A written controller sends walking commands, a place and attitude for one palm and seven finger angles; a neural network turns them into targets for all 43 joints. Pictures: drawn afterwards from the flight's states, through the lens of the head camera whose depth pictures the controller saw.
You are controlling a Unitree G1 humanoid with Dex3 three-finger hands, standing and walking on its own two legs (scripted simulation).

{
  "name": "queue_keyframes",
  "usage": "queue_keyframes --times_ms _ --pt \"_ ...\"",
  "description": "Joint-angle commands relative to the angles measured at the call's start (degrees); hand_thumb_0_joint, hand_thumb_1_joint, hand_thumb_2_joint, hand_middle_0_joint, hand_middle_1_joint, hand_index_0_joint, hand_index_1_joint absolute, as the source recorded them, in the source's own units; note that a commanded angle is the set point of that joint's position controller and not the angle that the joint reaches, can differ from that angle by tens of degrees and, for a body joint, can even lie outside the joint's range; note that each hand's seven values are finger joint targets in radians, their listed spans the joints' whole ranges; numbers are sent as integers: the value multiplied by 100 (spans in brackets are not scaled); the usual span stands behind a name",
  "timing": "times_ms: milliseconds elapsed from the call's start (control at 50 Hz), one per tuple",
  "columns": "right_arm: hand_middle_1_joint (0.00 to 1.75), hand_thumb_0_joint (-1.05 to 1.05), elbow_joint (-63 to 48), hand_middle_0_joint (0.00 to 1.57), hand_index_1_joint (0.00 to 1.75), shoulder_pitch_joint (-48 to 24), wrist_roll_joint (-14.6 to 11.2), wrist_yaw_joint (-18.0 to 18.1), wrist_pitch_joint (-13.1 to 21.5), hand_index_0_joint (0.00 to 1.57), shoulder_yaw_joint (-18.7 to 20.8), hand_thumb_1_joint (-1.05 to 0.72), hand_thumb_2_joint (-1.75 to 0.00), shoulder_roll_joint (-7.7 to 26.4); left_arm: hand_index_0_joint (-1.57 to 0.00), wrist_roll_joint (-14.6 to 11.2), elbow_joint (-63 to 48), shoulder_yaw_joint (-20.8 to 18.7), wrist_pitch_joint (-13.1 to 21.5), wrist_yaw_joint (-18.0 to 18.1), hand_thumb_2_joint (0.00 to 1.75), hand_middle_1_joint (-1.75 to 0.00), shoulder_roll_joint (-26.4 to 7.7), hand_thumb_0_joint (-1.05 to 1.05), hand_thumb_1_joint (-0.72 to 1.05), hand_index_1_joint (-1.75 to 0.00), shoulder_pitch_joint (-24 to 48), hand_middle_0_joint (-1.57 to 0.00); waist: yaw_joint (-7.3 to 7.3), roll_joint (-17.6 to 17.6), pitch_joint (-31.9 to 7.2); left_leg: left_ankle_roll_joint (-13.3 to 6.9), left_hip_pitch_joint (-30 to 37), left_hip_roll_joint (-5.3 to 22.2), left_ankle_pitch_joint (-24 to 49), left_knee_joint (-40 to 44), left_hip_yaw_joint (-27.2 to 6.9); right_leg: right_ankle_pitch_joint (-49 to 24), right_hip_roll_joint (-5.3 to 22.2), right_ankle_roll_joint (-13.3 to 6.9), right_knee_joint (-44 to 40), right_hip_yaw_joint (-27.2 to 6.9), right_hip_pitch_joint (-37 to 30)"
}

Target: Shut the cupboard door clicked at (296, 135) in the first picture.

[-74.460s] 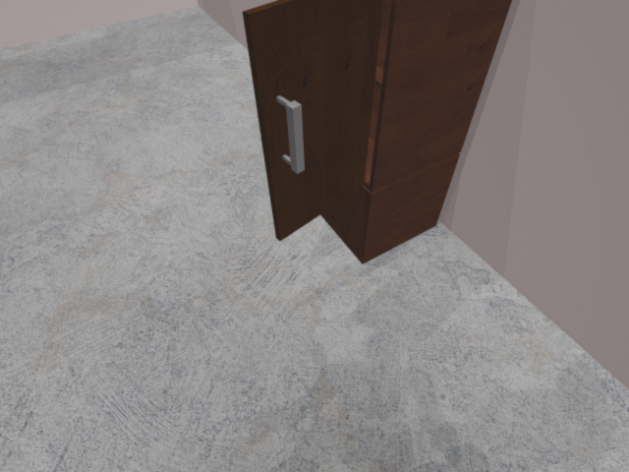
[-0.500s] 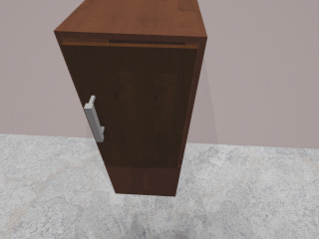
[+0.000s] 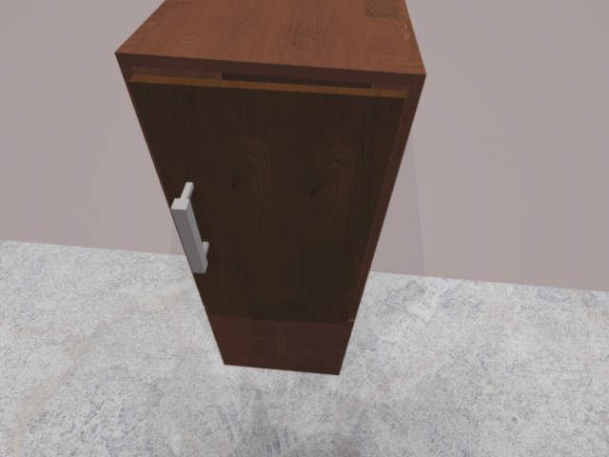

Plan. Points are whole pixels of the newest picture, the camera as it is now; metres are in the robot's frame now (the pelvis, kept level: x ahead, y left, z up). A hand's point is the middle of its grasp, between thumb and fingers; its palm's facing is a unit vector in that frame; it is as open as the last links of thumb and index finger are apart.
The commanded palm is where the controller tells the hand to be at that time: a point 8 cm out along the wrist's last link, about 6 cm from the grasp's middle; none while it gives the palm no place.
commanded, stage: come to a stop and stand still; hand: left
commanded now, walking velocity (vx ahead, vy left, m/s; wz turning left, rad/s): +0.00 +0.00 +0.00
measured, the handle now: (194, 229) +0.45 +0.22 +0.00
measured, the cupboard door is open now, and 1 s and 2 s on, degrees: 2 2 2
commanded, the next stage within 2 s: look again from close up in 0.02 s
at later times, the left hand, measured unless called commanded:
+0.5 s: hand out of the picture +0.01 +0.21 -0.18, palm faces +0.00 -0.97 -0.24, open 7.4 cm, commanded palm none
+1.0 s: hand (156, 436) +0.15 +0.20 -0.04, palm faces -0.03 -1.00 -0.05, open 6.7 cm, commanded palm +0.10 +0.26 -0.06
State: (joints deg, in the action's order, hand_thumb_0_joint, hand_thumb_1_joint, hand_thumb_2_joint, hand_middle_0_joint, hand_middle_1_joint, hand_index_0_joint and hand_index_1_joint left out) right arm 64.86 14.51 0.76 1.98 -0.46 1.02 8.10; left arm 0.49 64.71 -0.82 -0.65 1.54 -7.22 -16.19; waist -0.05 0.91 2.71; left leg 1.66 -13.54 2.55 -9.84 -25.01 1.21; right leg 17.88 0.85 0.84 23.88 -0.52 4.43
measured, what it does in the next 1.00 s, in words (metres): lowers itself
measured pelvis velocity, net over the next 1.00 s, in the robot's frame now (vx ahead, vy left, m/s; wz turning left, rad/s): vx -0.06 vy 0.00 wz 0.00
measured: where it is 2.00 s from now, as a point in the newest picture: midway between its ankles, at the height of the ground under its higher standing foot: outside the picture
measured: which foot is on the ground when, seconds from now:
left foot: down 0.00-1.00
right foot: down 0.00-1.00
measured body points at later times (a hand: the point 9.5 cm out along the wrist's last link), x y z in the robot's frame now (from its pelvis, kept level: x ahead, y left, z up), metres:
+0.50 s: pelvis -0.01 +0.02 -0.01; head -0.01 +0.02 +0.44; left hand +0.01 +0.26 -0.16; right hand +0.04 -0.21 -0.16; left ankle +0.04 +0.14 -0.74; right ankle -0.05 -0.13 -0.74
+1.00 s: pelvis -0.06 +0.00 -0.09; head -0.03 +0.02 +0.36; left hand +0.15 +0.25 -0.04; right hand +0.15 -0.24 -0.13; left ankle +0.04 +0.14 -0.74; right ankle -0.05 -0.13 -0.74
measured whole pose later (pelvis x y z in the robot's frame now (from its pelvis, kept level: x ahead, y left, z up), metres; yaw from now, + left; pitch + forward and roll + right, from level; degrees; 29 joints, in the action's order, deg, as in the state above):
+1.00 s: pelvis -0.06 +0.00 -0.09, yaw +0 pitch +11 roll -1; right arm 33.7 9.6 -0.8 -0.1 18.0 3.3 13.8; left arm -16.0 11.3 -10.7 32.9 -20.3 -13.0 -18.6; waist 0.4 0.7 -7.9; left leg 1.4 -52.5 2.6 -20.7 -62.3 -0.8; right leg 32.3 1.1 1.1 65.8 0.5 44.1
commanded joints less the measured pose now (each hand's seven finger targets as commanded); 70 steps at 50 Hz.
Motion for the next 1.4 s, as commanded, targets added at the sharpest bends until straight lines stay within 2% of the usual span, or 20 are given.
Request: queue_keyframes --times_ms 0,80,100,140,180,280,360,580,660,680,700,720,740,780,820,900,980,1180,1320,1380 --pt "30 0 -157 20 30 325 -14 35 92 20 82 -90 -90 592 -20 16 -115 -101 79 40 90 -30 -585 0 90 -30 -376 -20 53 -13 114 -185 508 345 768 333 -342 -892 430 -180 -594 -291 695" --pt "30 0 -194 20 30 209 -12 32 90 20 84 -90 -90 636 -20 17 -126 -99 79 37 90 -30 -626 0 90 -30 -370 -20 37 -71 128 -178 550 333 805 325 -339 -948 445 -178 -624 -289 661" --pt "30 0 -622 20 30 -260 -53 -52 211 20 70 -90 -90 809 -20 131 -94 -31 318 283 90 -30 -735 0 90 -30 -759 -20 -126 -490 162 -111 358 343 1548 -940 -109 -2820 668 -106 -591 -645 943" --pt "30 0 -771 20 30 277 25 -70 238 20 41 -90 -90 598 -20 67 -396 -33 386 263 90 -30 -974 0 90 -30 -556 -20 202 -271 -574 -240 415 226 1303 -620 -25 -4106 648 -239 262 -405 193" --pt "30 0 -814 20 30 276 -27 -45 228 20 73 -90 -90 778 -20 18 -492 -6 340 232 90 -30 -856 0 90 -30 -549 -20 109 69 -995 -328 582 331 1822 -703 -165 -3075 480 -222 351 -204 82" --pt "30 0 -986 20 30 -11 -15 -85 122 20 69 -90 -90 866 -20 38 -674 41 171 153 90 -30 -868 0 90 -30 -402 -20 46 -86 281 -344 -84 275 402 -179 -406 -489 290 -250 25 -253 941" --pt "30 0 -1059 20 30 -53 10 -131 84 20 87 -90 -90 927 -20 48 -768 56 133 104 90 -30 -975 0 90 -30 -339 -20 46 -68 427 -349 -288 202 -673 180 -546 392 265 -251 -74 -286 1157" --pt "30 0 -877 20 30 15 -17 -140 182 20 39 -90 -90 1034 -20 25 -748 68 176 65 90 -30 -1120 0 90 -30 -374 -20 -5 -60 -135 -373 113 264 178 189 -503 -266 384 -168 -97 -245 848" --pt "30 0 -1060 20 30 -235 -57 -141 178 20 19 -90 -90 1094 -20 122 -595 67 228 261 90 -30 -1025 0 90 -30 -555 -20 -71 -142 432 -180 -161 314 303 -664 -263 -868 577 -170 -431 -509 1245" --pt "30 0 -2507 20 30 107 -102 378 1250 20 281 -90 -90 2048 -20 -596 -10029 -2731 1864 266 90 -30 -4759 0 90 -30 4393 -20 811 -392 -1776 -339 1906 2 989 -597 -315 -1698 15 -245 619 469 1370" --pt "30 0 -2721 20 30 -344 -320 479 1712 20 -7 -90 -90 1249 -22 -712 -8202 -381 1426 130 90 -32 -1556 0 90 -32 22 -22 -58 -1961 -2982 -271 2184 144 2016 -308 -191 -801 -128 -221 1029 700 1621" --pt "30 0 -2610 20 30 -459 -314 418 1972 20 31 -90 -90 1142 -24 -1022 -7676 -21 637 180 90 -34 -383 0 90 -34 -1220 -24 -63 -1945 -2534 8 1472 151 1707 -240 -394 -480 -192 -181 1394 833 1489" --pt "30 0 -2484 20 30 -352 -403 298 2104 20 33 -90 -90 1104 -25 -961 -7135 -101 647 261 90 -36 -498 0 90 -36 -421 -25 372 -873 -1012 -86 295 60 226 -265 -577 -118 -166 -96 1322 755 2141" --pt "30 0 -2742 20 30 -479 -253 190 2214 20 241 -90 -90 1276 -29 -1000 -6189 -514 1272 41 90 -40 -615 0 90 -40 -594 -29 423 70 133 -120 -1179 -219 -1514 -762 -519 673 -153 -103 1073 789 3015" --pt "30 0 -3022 20 30 -567 -185 32 2238 20 354 -90 -90 1197 -33 -1142 -5228 -1021 2234 -535 90 -44 -636 0 90 -44 -1548 -33 -59 464 -101 -50 -1926 -307 -1314 -1604 -364 1015 -199 -180 1741 804 3609" --pt "30 0 -3717 20 30 -851 -101 -222 2240 20 498 -90 -90 1297 -40 -1650 -5336 -1310 4004 -2230 90 -52 -1038 0 90 -52 -1373 -40 -331 460 -1290 -41 -3135 -311 -1592 -3100 -192 1875 -96 -299 2961 246 4501" --pt "30 0 -4556 20 30 -1006 -359 -38 2021 20 479 -90 -90 1299 -47 -2217 -6441 -1866 3130 -2637 90 -60 -1532 0 90 -60 -1245 -47 -531 -177 -1879 -184 -3251 -334 -2191 -3171 -110 2650 -58 -226 2763 -249 4277" --pt "30 0 -4137 20 30 -474 -270 370 2003 20 275 -90 -90 1165 -66 -1841 -8453 -1092 3027 -2044 90 -80 -1368 0 90 -80 -266 -66 224 -489 -1786 -374 -3161 -95 -1362 -3911 -439 1383 -346 -171 3223 1 4942" --pt "30 0 -4200 20 30 -640 -304 360 1735 20 321 -90 -90 989 -79 -1996 -7983 -1859 1993 -2066 90 -94 -1623 0 90 -94 -1345 -79 -277 -228 -2478 -331 -2925 -150 -490 -3633 -364 312 -257 -107 3116 55 3943" --pt "30 0 -4231 20 30 -602 -265 325 1680 20 310 -90 -90 938 -84 -2080 -8227 -1852 2111 -1934 90 -100 -1497 0 90 -100 -1352 -84 -237 -152 -2507 -291 -2796 -154 -298 -3576 -356 -230 -197 -37 3185 124 3863"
